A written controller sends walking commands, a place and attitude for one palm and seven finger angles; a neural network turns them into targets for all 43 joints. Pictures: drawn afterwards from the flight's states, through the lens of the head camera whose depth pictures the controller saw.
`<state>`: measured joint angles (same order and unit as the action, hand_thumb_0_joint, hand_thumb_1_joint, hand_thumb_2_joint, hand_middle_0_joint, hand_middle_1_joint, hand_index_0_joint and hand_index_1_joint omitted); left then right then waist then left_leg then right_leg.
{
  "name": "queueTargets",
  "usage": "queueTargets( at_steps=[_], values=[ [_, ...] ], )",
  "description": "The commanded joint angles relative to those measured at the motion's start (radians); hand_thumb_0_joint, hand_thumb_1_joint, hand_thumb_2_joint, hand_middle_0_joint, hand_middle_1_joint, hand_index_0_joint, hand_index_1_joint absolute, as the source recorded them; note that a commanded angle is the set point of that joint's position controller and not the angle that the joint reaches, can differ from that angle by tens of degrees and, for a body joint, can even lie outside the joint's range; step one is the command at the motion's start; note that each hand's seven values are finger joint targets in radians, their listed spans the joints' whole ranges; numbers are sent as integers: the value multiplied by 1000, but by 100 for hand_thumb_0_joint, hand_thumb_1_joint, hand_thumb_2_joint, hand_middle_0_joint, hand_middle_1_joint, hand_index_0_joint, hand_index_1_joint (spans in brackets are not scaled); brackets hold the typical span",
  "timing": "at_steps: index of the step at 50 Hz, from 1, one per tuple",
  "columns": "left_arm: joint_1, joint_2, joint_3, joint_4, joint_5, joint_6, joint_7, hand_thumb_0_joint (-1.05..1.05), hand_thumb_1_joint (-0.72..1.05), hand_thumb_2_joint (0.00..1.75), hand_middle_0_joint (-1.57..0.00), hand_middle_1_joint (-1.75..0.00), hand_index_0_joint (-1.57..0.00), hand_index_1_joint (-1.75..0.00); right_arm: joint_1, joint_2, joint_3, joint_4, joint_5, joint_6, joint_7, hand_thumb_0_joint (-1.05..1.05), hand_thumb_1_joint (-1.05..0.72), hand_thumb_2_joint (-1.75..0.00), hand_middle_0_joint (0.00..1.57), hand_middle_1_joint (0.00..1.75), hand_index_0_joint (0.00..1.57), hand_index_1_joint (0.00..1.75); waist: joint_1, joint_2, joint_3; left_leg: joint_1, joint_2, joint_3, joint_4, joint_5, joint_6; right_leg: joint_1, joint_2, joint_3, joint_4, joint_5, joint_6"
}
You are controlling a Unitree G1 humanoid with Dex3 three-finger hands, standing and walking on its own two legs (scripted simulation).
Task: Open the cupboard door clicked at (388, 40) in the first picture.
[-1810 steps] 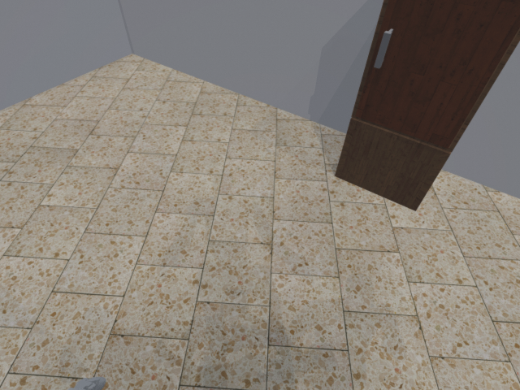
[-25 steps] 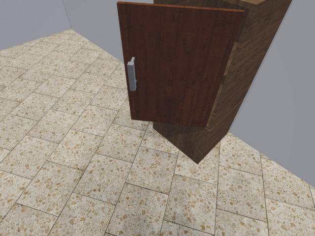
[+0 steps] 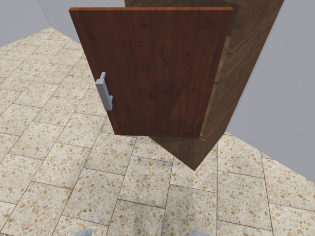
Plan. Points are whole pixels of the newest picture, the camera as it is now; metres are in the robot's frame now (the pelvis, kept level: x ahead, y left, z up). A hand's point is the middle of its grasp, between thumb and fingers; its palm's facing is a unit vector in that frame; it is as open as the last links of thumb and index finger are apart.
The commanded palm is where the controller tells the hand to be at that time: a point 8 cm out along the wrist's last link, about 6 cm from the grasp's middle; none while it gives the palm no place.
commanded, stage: come to a stop and stand still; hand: left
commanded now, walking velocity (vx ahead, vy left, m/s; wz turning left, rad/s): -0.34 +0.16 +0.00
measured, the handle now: (106, 91) +0.57 +0.20 +0.00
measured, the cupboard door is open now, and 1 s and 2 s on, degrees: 38 38 38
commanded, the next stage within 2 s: look again from close up in 1.42 s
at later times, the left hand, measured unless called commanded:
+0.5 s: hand out of the picture +0.07 +0.22 -0.17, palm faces +0.06 -0.98 -0.20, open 7.4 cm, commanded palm none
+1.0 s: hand out of the picture -0.01 +0.17 -0.17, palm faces +0.05 -0.98 -0.17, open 7.3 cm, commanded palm none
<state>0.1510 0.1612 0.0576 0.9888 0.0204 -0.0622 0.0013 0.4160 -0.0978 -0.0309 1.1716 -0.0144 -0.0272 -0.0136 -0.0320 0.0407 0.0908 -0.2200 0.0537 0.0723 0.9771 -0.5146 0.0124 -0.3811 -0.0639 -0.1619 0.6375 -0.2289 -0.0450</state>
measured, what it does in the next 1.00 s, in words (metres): steps on the spot: left foot, then right foot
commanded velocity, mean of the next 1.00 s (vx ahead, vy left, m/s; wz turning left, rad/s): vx -0.08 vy -0.01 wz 0.00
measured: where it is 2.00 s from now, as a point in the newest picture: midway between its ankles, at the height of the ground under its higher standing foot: outside the picture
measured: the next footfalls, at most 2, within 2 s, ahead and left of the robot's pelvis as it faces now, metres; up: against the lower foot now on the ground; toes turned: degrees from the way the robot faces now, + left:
left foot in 0.28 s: +0.13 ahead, +0.13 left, +0.00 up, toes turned +7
right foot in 0.68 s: -0.01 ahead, -0.12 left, +0.00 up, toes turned -3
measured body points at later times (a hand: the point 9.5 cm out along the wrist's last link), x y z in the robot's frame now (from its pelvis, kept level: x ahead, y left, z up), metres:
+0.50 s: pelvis +0.03 +0.03 +0.01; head +0.07 +0.06 +0.46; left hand +0.07 +0.28 -0.15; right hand +0.13 -0.19 -0.12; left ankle +0.09 +0.12 -0.72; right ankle -0.03 -0.11 -0.64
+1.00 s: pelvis -0.02 +0.00 +0.01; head -0.01 +0.02 +0.46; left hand -0.01 +0.22 -0.15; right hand -0.03 -0.23 -0.14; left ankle -0.01 +0.13 -0.72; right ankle -0.05 -0.12 -0.72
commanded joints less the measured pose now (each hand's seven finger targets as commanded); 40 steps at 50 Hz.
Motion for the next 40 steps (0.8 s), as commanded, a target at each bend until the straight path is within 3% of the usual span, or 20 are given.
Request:
queueTargets(
  at_steps=[1,3,4,8,10,12,13,14,15,16,17,21,29,32,33,34,35,36,37,40],
  values=[
    [130,99,19,-1,-2,17,35,0,90,90,-20,-30,-20,-30,-15,-66,-19,-82,-3,5,-3,0,-90,-90,20,30,20,30,38,-133,9,-284,83,-70,219,111,-9,116,-305,306,-408,157,-130],
    [63,77,4,-20,8,22,41,0,90,90,-20,-30,-20,-30,40,-30,-8,-61,3,34,-8,0,-90,-90,20,30,20,30,-11,-146,-10,-145,67,-47,27,123,-38,19,-245,146,-372,395,-104],
    [64,95,8,-25,11,30,43,0,90,90,-20,-30,-20,-30,41,-24,-9,-64,9,43,-10,0,-90,-90,20,30,20,30,-6,-150,-30,-123,50,-27,-50,121,-45,34,-234,116,-341,449,-107],
    [107,151,35,-27,11,56,46,0,90,90,-20,-30,-20,-30,-31,-54,-26,-114,1,54,-8,0,-90,-90,20,30,20,30,38,-139,-89,-142,4,9,-176,149,-62,142,-254,160,-264,526,-140],
    [86,164,41,-32,11,64,46,0,90,90,-20,-30,-20,-30,-43,-76,-35,-135,1,52,-9,0,-90,-90,20,30,20,30,29,-145,-109,-111,7,5,-260,191,-65,157,-258,166,-213,539,-137],
    [65,165,40,-38,3,75,43,0,90,90,-20,-30,-20,-30,-26,-101,-43,-138,0,48,-8,0,-90,-90,20,30,20,30,4,-157,-116,-9,6,19,-435,365,-62,122,-224,138,-127,457,-82],
    [80,136,35,-44,0,83,39,0,90,90,-20,-30,-20,-30,-20,-139,-51,-144,-3,40,-10,0,-90,-90,20,30,20,30,6,-64,-139,85,71,-43,-503,597,-30,57,-159,102,-51,301,-25],
    [115,80,24,-58,-7,90,38,0,90,90,-20,-30,-20,-30,-32,-216,-62,-170,-10,30,-13,0,-90,-90,20,30,20,30,14,173,-160,116,274,-262,-582,943,69,-29,-33,28,89,-47,54],
    [114,77,13,-62,-9,96,41,0,90,90,-20,-30,-20,-30,-52,-261,-66,-190,-10,33,-18,0,-90,-90,20,30,20,30,2,252,-163,42,377,-326,-635,1107,186,-12,34,78,321,-417,66],
    [99,88,18,-59,-5,103,47,0,90,90,-20,-30,-20,-30,-90,-251,-62,-198,-15,32,-24,0,-90,-90,20,30,20,30,0,174,-152,-30,371,-295,-638,1012,216,4,34,156,476,-421,57],
    [96,84,26,-48,-2,109,47,0,90,90,-20,-30,-20,-30,-141,-220,-55,-210,-13,28,-32,0,-90,-90,20,30,20,30,17,161,-122,-74,327,-253,-654,912,200,-32,31,196,543,-357,59],
    [153,79,25,-19,0,102,39,0,90,90,-20,-30,-20,-30,-206,-195,-44,-236,-12,23,-34,0,-90,-90,20,30,20,30,35,64,-160,56,244,-144,-600,889,167,-111,39,196,576,-218,83],
    [142,58,8,-46,3,107,29,0,90,90,-20,-30,-20,-30,-159,-228,-65,-208,-15,37,-24,0,-90,-90,20,30,20,30,-8,148,-174,81,262,-225,-694,471,160,43,25,129,116,-298,70],
    [265,61,7,0,3,97,30,0,90,90,-20,-30,-20,-30,-191,-221,-67,-208,-7,46,-13,0,-90,-90,20,30,20,30,47,89,-148,-68,179,-158,-677,258,81,255,45,77,-211,-90,46],
    [289,95,12,5,10,93,34,0,90,90,-20,-30,-20,-30,-192,-183,-65,-211,1,52,-8,0,-90,-90,20,30,20,30,53,-29,-116,-153,102,-94,-602,157,23,296,-10,144,-323,-55,22],
    [271,162,19,-7,19,88,40,0,90,90,-20,-30,-20,-30,-200,-118,-53,-229,9,59,-5,0,-90,-90,20,30,20,30,45,-246,-67,-238,0,-6,-438,97,-37,220,-189,389,-430,-197,-52],
    [176,194,19,-40,14,86,43,0,90,90,-20,-30,-20,-30,-242,-114,-47,-247,2,66,2,0,-90,-90,20,30,20,30,46,-297,-3,-217,-11,-18,-292,66,-45,41,-298,458,-512,-302,-125],
    [111,193,14,-62,15,84,44,0,90,90,-20,-30,-20,-30,-236,-125,-51,-244,0,68,9,0,-90,-90,20,30,20,30,31,-222,-10,-166,-10,-59,-178,60,-34,-37,-304,426,-514,-324,-152],
    [66,167,15,-69,12,74,47,0,90,90,-20,-30,-20,-30,-227,-120,-53,-220,-2,72,11,0,-90,-90,20,30,20,30,15,-249,2,-185,-3,-79,-130,100,-24,-39,-235,370,-487,-258,-114],
    [83,111,-6,-36,5,55,40,0,90,90,-20,-30,-20,-30,-166,-112,-40,-173,1,57,6,0,-90,-90,20,30,20,30,-3,-205,16,-203,-2,-45,-142,147,-35,90,-159,242,-374,156,-89]
  ],
)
